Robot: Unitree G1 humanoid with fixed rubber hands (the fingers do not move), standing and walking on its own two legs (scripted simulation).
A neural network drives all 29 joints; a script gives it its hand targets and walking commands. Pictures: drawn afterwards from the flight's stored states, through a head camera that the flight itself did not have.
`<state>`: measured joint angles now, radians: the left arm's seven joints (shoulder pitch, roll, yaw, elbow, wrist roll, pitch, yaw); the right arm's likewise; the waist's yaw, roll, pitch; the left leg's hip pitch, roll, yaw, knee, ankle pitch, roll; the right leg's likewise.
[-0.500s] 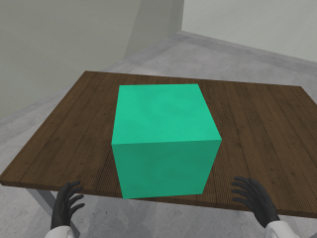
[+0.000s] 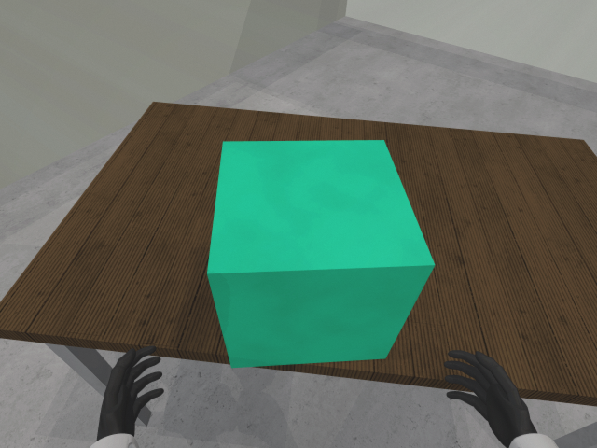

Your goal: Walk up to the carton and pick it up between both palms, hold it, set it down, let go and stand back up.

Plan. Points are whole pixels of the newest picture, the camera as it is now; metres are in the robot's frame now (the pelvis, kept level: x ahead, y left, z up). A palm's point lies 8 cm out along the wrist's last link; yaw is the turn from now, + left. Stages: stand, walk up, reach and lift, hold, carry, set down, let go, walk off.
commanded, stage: set down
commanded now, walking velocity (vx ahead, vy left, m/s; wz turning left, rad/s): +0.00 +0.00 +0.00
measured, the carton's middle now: (307, 254) +0.41 +0.01 +0.04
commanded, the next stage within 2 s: let go in 1.08 s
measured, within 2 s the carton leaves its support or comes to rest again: neither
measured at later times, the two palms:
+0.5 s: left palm (119, 433) +0.17 +0.23 -0.02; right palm (502, 436) +0.19 -0.24 -0.03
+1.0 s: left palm (115, 445) +0.16 +0.24 -0.05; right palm out of the picture +0.17 -0.23 -0.06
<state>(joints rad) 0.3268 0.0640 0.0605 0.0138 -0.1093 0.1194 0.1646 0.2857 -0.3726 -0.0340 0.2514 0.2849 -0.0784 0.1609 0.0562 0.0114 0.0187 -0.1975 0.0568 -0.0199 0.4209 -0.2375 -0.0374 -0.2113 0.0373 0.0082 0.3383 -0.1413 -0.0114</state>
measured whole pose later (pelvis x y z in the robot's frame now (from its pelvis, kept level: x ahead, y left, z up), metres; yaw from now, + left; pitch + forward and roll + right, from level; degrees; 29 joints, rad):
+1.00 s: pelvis +0.02 +0.01 +0.00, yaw +0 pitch +2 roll -1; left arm 0.35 0.15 0.06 0.20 -0.06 0.08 0.06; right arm 0.30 -0.25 -0.03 0.54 0.14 -0.21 0.08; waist 0.06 -0.01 0.05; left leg -0.19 0.05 -0.02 0.42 -0.27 -0.04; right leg -0.20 0.03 0.01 0.34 -0.17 -0.01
